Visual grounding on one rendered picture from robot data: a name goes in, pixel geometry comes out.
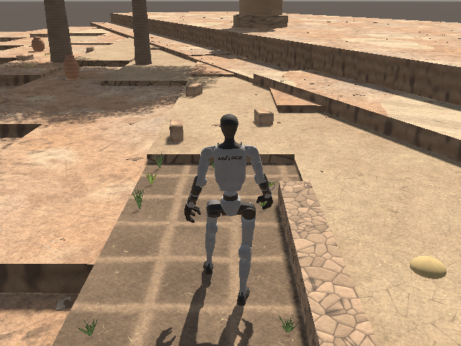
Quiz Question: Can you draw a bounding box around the right robot foot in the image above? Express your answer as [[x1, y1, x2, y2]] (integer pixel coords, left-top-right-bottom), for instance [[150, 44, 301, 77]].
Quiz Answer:
[[237, 286, 250, 306]]

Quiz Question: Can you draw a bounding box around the left robot upper arm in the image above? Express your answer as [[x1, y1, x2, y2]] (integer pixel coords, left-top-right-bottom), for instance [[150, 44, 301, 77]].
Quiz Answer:
[[196, 146, 215, 187]]

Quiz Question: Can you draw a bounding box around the robot foot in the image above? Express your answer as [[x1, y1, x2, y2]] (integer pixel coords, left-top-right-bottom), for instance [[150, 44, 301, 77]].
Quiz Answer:
[[203, 261, 213, 275], [237, 286, 250, 306]]

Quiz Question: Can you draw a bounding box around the right robot upper arm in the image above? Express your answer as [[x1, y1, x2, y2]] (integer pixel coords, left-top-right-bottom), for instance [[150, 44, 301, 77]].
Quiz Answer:
[[244, 145, 266, 184]]

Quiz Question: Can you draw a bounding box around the right robot hand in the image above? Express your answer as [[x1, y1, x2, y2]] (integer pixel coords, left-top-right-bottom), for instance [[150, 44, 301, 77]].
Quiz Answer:
[[256, 195, 273, 209]]

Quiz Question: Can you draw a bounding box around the robot left forearm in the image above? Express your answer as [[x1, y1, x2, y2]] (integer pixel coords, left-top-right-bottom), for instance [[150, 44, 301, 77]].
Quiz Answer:
[[187, 176, 202, 208]]

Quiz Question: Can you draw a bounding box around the left robot hand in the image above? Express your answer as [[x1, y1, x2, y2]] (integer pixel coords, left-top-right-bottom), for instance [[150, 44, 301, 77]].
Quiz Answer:
[[184, 204, 201, 223]]

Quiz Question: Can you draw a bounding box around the robot right forearm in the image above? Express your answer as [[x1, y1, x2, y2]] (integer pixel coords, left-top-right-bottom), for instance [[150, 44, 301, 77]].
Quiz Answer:
[[259, 173, 272, 198]]

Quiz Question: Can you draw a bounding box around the left robot foot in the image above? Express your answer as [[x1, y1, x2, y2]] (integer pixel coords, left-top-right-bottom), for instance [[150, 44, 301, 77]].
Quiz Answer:
[[203, 261, 213, 275]]

